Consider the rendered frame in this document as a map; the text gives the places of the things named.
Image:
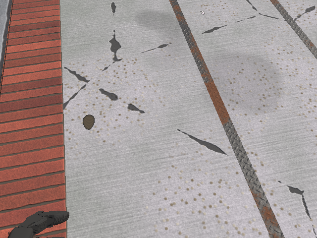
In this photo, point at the left robot hand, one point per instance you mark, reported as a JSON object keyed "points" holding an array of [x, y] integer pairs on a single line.
{"points": [[38, 222]]}

